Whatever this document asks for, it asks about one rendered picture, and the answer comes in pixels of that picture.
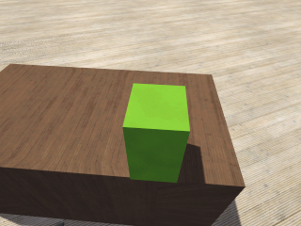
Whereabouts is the carton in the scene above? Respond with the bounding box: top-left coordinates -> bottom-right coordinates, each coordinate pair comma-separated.
122,83 -> 190,183

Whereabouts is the pedestal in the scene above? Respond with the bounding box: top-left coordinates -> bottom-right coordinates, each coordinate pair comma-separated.
0,63 -> 246,226

